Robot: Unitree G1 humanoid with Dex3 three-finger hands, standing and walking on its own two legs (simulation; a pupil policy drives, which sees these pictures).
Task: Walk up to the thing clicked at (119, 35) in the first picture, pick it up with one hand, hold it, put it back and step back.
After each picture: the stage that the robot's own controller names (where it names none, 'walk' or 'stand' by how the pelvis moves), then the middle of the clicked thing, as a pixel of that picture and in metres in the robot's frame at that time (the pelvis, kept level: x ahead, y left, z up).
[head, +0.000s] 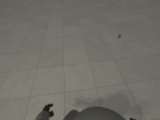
stand; (119, 36) +2.02 -0.63 -0.72
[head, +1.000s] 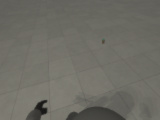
walk; (103, 41) +1.95 -0.12 -0.68
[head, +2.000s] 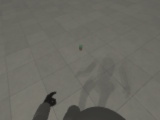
walk; (80, 47) +1.31 +0.29 -0.71
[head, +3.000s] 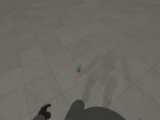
walk; (78, 69) +0.83 +0.31 -0.72
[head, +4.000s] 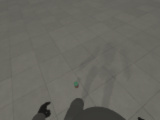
walk; (76, 84) +0.49 +0.26 -0.71
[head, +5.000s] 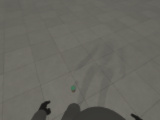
stand; (73, 89) +0.41 +0.21 -0.70
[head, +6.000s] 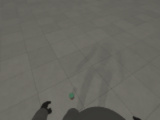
stand; (71, 96) +0.35 +0.23 -0.71
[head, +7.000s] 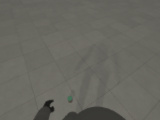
stand; (70, 99) +0.32 +0.23 -0.72
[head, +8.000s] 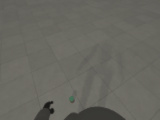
stand; (71, 99) +0.31 +0.23 -0.72
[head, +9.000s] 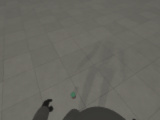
stand; (73, 95) +0.34 +0.22 -0.72
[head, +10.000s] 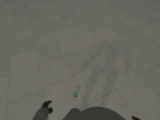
stand; (75, 94) +0.36 +0.21 -0.72
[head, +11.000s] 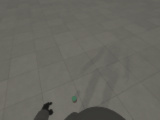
stand; (74, 99) +0.32 +0.21 -0.72
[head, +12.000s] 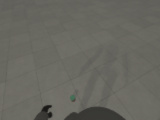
stand; (72, 98) +0.33 +0.23 -0.72
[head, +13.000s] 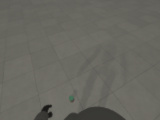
stand; (71, 99) +0.32 +0.24 -0.72
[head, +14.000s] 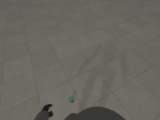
stand; (71, 99) +0.31 +0.24 -0.72
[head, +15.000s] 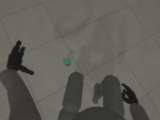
go down; (67, 62) +0.41 +0.22 -0.40
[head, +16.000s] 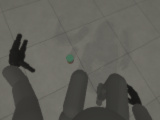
approach; (70, 59) +0.43 +0.20 -0.32
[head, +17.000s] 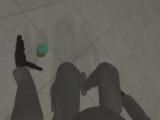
close in; (41, 50) +0.43 +0.23 -0.23
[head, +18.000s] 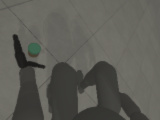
close; (34, 50) +0.42 +0.25 -0.23
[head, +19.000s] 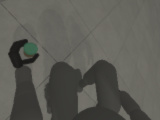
lift; (30, 50) +0.42 +0.25 -0.23
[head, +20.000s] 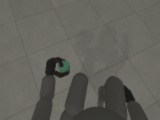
lift; (64, 68) +0.31 +0.21 -0.07
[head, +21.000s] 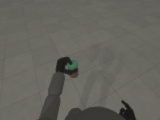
lift; (73, 69) +0.34 +0.15 +0.05
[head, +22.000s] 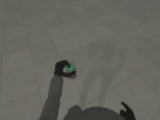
hold; (71, 71) +0.34 +0.16 +0.01
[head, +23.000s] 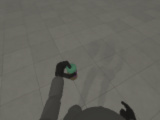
hold; (72, 72) +0.33 +0.15 +0.00
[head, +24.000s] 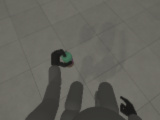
crouch; (68, 60) +0.41 +0.17 -0.07
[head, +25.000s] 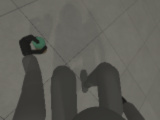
lower; (40, 46) +0.45 +0.23 -0.22
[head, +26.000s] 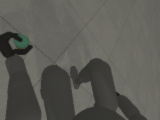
lower; (22, 44) +0.46 +0.25 -0.25
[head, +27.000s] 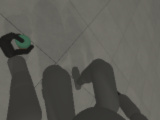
lower; (24, 44) +0.46 +0.25 -0.24
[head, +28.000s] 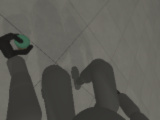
lower; (23, 44) +0.46 +0.25 -0.24
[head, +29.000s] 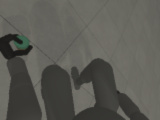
lower; (22, 44) +0.45 +0.25 -0.24
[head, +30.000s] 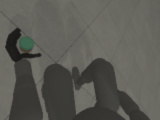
open; (26, 45) +0.44 +0.24 -0.24
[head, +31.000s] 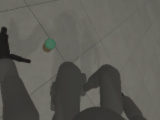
stand; (48, 46) +0.44 +0.22 -0.25
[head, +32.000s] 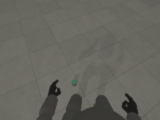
stand; (74, 83) +0.40 +0.18 -0.60
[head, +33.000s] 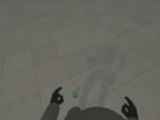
stand; (74, 94) +0.38 +0.18 -0.67
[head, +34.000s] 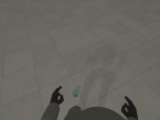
stand; (75, 93) +0.38 +0.18 -0.67
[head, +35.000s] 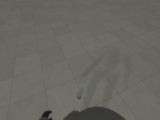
stand; (78, 95) +0.40 +0.16 -0.72
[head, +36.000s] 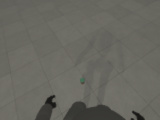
walk; (82, 81) +0.46 +0.11 -0.70
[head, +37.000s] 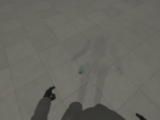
walk; (80, 71) +0.64 +0.16 -0.70
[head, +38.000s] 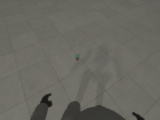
walk; (77, 57) +0.94 +0.25 -0.70
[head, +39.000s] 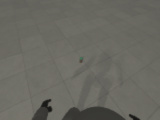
stand; (81, 60) +1.00 +0.21 -0.71
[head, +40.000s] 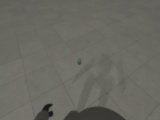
stand; (79, 61) +1.01 +0.24 -0.73
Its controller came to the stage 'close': yes
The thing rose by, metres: 0.73
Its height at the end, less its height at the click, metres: +0.00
